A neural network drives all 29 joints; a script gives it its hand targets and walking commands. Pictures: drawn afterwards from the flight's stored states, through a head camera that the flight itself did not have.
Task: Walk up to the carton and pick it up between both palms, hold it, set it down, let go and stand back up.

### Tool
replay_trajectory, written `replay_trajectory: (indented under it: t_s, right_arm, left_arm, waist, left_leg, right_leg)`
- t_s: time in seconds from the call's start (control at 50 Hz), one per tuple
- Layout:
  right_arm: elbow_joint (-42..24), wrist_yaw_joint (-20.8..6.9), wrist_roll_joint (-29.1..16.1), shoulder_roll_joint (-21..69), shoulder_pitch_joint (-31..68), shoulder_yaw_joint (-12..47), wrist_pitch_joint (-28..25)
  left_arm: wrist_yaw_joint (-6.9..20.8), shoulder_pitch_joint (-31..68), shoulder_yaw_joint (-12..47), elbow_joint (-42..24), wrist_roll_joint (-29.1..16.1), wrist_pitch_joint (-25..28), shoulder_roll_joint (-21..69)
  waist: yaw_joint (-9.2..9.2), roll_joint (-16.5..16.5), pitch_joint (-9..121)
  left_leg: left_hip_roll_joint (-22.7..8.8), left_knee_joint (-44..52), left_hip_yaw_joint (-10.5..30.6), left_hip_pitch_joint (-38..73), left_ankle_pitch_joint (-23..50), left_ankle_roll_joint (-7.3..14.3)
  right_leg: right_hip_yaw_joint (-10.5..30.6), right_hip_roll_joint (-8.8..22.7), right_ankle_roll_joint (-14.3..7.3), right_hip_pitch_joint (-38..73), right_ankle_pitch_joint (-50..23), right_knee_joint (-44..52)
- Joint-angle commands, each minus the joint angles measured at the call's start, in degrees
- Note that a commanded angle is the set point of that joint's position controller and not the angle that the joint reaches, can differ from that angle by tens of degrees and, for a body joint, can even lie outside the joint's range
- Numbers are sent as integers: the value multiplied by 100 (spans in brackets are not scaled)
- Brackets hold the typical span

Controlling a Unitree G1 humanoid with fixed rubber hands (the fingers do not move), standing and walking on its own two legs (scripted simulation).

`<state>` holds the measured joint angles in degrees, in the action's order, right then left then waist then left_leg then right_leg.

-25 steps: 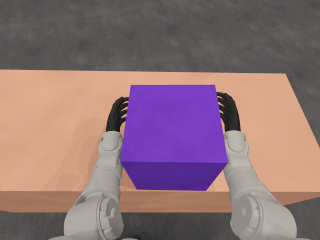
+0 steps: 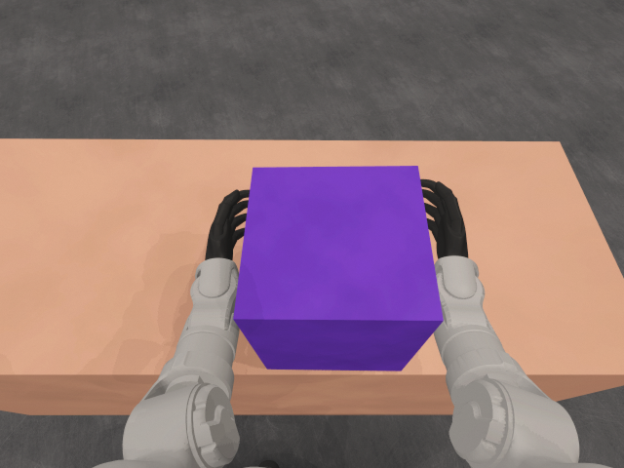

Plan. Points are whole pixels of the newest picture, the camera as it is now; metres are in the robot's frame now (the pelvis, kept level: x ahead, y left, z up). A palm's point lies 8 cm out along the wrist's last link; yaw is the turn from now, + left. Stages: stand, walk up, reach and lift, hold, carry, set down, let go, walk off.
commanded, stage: set down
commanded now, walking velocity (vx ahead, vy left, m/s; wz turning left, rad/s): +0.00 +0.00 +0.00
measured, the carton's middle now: (334, 279) +0.35 +0.00 -0.04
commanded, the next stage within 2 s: none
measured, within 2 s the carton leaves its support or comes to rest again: neither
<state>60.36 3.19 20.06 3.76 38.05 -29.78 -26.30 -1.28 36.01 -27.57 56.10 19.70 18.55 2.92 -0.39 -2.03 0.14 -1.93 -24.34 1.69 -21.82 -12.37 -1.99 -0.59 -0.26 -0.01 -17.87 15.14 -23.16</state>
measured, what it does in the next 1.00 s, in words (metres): stands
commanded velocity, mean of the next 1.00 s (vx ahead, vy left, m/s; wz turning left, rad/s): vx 0.00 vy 0.00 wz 0.00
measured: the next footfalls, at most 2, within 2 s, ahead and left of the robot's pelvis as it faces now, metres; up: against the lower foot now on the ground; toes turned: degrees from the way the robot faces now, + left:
none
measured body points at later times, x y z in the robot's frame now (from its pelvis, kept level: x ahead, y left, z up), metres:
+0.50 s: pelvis +0.00 +0.00 +0.00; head +0.09 +0.02 +0.44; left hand +0.39 +0.16 +0.00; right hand +0.40 -0.15 +0.02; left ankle -0.01 +0.14 -0.74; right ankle -0.05 -0.12 -0.74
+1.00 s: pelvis -0.01 +0.00 +0.00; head +0.08 +0.02 +0.44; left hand +0.38 +0.18 -0.02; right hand +0.38 -0.15 -0.01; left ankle -0.01 +0.14 -0.74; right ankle -0.05 -0.12 -0.74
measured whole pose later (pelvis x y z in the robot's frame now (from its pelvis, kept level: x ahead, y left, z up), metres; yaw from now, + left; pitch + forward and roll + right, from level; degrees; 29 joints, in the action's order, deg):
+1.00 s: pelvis -0.01 +0.00 +0.00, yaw -1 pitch +18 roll -1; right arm 82.8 5.5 -4.9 -4.9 42.5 -3.0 -34.7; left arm -5.2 37.6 -16.3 70.5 7.8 26.4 -5.1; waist -0.4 -1.7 8.4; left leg -2.6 -26.1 1.7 -32.8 -10.9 -2.3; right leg -0.6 -1.0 -0.1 -28.1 12.9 -23.2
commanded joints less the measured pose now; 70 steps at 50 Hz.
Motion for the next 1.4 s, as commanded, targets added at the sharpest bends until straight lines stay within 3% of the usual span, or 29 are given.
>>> replay_trajectory:
  t_s: [0.0, 0.04, 0.14, 0.26, 0.34, 0.38, 0.42, 0.44, 0.48, 0.58, 0.6, 0.64, 0.66, 0.74, 0.76, 0.86, 0.88, 0.9, 0.96, 0.98, 1.02, 1.04, 1.06, 1.08, 1.16, 1.24, 1.28, 1.3, 1.38]
  right_arm:
    - [487, -612, 958, 3598, 2080, 1440, -205]
    - [669, -610, 936, 3415, 1979, 1360, -232]
    - [717, -651, 924, 3463, 1969, 1392, -167]
    - [633, -618, 1026, 3146, 1858, 1165, -173]
    - [632, -616, 969, 3130, 1956, 1039, -99]
    - [808, -512, 854, 2478, 1875, 1031, -128]
    - [871, -381, 645, 1694, 1725, 1099, -143]
    - [944, -237, 346, 951, 1754, 1024, -157]
    - [889, 48, -427, -269, 1915, 1433, -205]
    - [1516, 310, -1687, -659, 2269, 2042, -456]
    - [1420, 327, -1900, -608, 2307, 2246, -553]
    - [1243, 386, -2011, -732, 2559, 2346, -630]
    - [1465, 361, -2068, -831, 2525, 2358, -618]
    - [1918, 247, -2633, -1293, 2077, 2833, -803]
    - [1847, 264, -2659, -1488, 2654, 2683, -808]
    - [1903, 223, -2938, -1724, 2236, 2965, -919]
    - [1896, 209, -2990, -1773, 1971, 2920, -1017]
    - [1842, 207, -2990, -1834, 2179, 2983, -1042]
    - [1736, 229, -3181, -1763, 1165, 3249, -1148]
    - [1900, 227, -3088, -1896, 1677, 3069, -1129]
    - [1708, 189, -3214, -1936, 1339, 3253, -1236]
    - [1594, 161, -3201, -2032, 2049, 3158, -1257]
    - [1190, 151, -3262, -1938, 1450, 3350, -1346]
    - [1165, 141, -3237, -1936, 1901, 3211, -1317]
    - [954, 112, -3371, -2055, 1237, 3508, -1261]
    - [713, 85, -3437, -1934, 775, 3633, -1206]
    - [804, 37, -3455, -2092, 913, 3398, -1215]
    - [680, -12, -3528, -2028, 929, 3595, -1159]
    - [344, -62, -3543, -2172, 16, 3521, -1147]
  left_arm:
    - [448, 2177, 907, 361, 701, 350, 2807]
    - [447, 2268, 1103, 220, 621, 372, 2815]
    - [501, 2009, 800, 404, 787, 313, 2743]
    - [527, 2067, 761, 418, 716, 312, 2582]
    - [485, 2174, 485, 326, 824, 331, 2266]
    - [401, 2100, 440, 366, 739, 319, 1851]
    - [233, 1935, 337, 372, 601, 356, 1149]
    - [69, 1962, 290, 388, 443, 373, 472]
    - [-286, 1922, 210, 415, 0, 415, -764]
    - [-599, 2422, 1089, 647, -908, 613, -695]
    - [-602, 2310, 1063, 695, -1002, 728, -793]
    - [-602, 2699, 1098, 1007, -1230, 974, -1047]
    - [-592, 2665, 1258, 1024, -1307, 999, -995]
    - [-542, 2013, 1475, 1087, -1504, 964, -859]
    - [-574, 2499, 1572, 1200, -1623, 1003, -979]
    - [-426, 1834, 1524, 1267, -1705, 1025, -1282]
    - [-423, 1624, 1637, 1072, -1720, 1033, -1120]
    - [-380, 1787, 1572, 1182, -1790, 1028, -1257]
    - [-225, 869, 1578, 936, -1731, 918, -1204]
    - [-209, 1420, 1617, 1211, -1812, 1009, -1287]
    - [-174, 862, 1551, 1043, -1787, 1034, -1265]
    - [-211, 1536, 1729, 1173, -2009, 1121, -1340]
    - [-166, 772, 1735, 808, -1966, 1113, -1249]
    - [-201, 1277, 1758, 1021, -2036, 1208, -1342]
    - [-110, 672, 1782, 954, -2180, 1254, -1456]
    - [-62, 272, 1804, 790, -2247, 1321, -1557]
    - [-60, 550, 2141, 575, -2398, 1395, -1474]
    - [-90, 599, 2082, 526, -2429, 1409, -1461]
    - [-92, -240, 2225, -159, -2447, 1405, -1415]
  waist:
    - [-406, 84, 2763]
    - [-255, 328, 2818]
    - [-403, 127, 2438]
    - [-184, 32, 2554]
    - [-365, 5, 2425]
    - [-264, -59, 2416]
    - [-351, -28, 2512]
    - [-296, 104, 2688]
    - [-501, 78, 2973]
    - [-264, 415, 3900]
    - [-423, 254, 4020]
    - [-328, 288, 4524]
    - [-239, 375, 4377]
    - [-390, 698, 4432]
    - [-392, 758, 4677]
    - [-454, 671, 4269]
    - [-280, 786, 4373]
    - [-424, 697, 4338]
    - [-360, 657, 4129]
    - [-319, 625, 4064]
    - [-386, 671, 3972]
    - [-402, 723, 4152]
    - [-354, 547, 4306]
    - [-448, 606, 4246]
    - [-335, 81, 3990]
    - [-385, 23, 3624]
    - [-66, 289, 3681]
    - [-339, 225, 3674]
    - [-49, 305, 3487]
  left_leg:
    - [105, -118, -816, 267, 3059, 100]
    - [76, -161, -768, 612, 3319, 14]
    - [123, -159, -805, 244, 3026, 120]
    - [111, -126, -775, 176, 2954, 136]
    - [163, -109, -834, -19, 2476, 214]
    - [166, -95, -815, 30, 2629, 197]
    - [169, -183, -851, 72, 2663, 203]
    - [130, -238, -817, 288, 2918, 121]
    - [184, -488, -851, 53, 3102, 120]
    - [132, -820, -766, 17, 3464, -200]
    - [142, -951, -787, -60, 3585, -209]
    - [234, -987, -813, -773, 3290, -169]
    - [192, -973, -739, -719, 3265, -214]
    - [44, -1197, -619, 753, 4454, -424]
    - [29, -1247, -661, 821, 4523, -497]
    - [41, -1242, -583, 858, 4519, -497]
    - [45, -1239, -511, 1036, 4657, -546]
    - [92, -1273, -592, 747, 4546, -496]
    - [143, -1114, -552, 806, 4467, -431]
    - [182, -1090, -600, 660, 4253, -436]
    - [170, -1126, -568, 733, 4403, -420]
    - [145, -1149, -505, 797, 4207, -463]
    - [135, -1164, -459, 1036, 4448, -436]
    - [136, -1128, -506, 698, 4086, -448]
    - [193, -1008, -442, 504, 3540, -248]
    - [251, -859, -512, 383, 2970, -173]
    - [227, -864, -423, 648, 2896, -242]
    - [206, -816, -436, 718, 2796, -226]
    - [182, -807, -337, 1136, 2823, -223]
  right_leg:
    - [-327, -94, 181, 754, -3523, -105]
    - [-406, -134, 161, 508, -3290, -54]
    - [-335, -96, 225, 592, -3390, -101]
    - [-379, -135, 263, 583, -3414, -169]
    - [-172, -8, 263, 707, -3365, -139]
    - [-257, -65, 310, 618, -3541, -170]
    - [-203, -61, 291, 574, -3542, -214]
    - [-209, -119, 271, 419, -3391, -222]
    - [-46, -136, 233, 546, -3924, -391]
    - [-54, -307, 122, 226, -3908, -444]
    - [56, -277, 144, 314, -4222, -574]
    - [126, -153, 151, 722, -4691, -774]
    - [79, -207, 146, 672, -4378, -774]
    - [-126, -445, 16, -387, -3484, -567]
    - [-190, -474, -44, -728, -3137, -505]
    - [-122, -476, 60, -565, -3325, -444]
    - [-167, -511, 12, -529, -3358, -428]
    - [-101, -491, 18, -445, -3420, -436]
    - [-67, -448, 83, 32, -3821, -391]
    - [-157, -463, 126, -200, -3580, -405]
    - [-126, -465, 115, -85, -3800, -480]
    - [-217, -488, 144, -621, -3049, -418]
    - [-206, -547, 103, -364, -3445, -398]
    - [-165, -509, 59, -515, -2894, -370]
    - [-106, -469, 145, 29, -3244, -474]
    - [-44, -382, 194, 123, -2893, -430]
    - [-160, -415, 137, -394, -2484, -348]
    - [-140, -404, 86, -541, -1986, -279]
    - [-144, -416, 27, -461, -1969, -248]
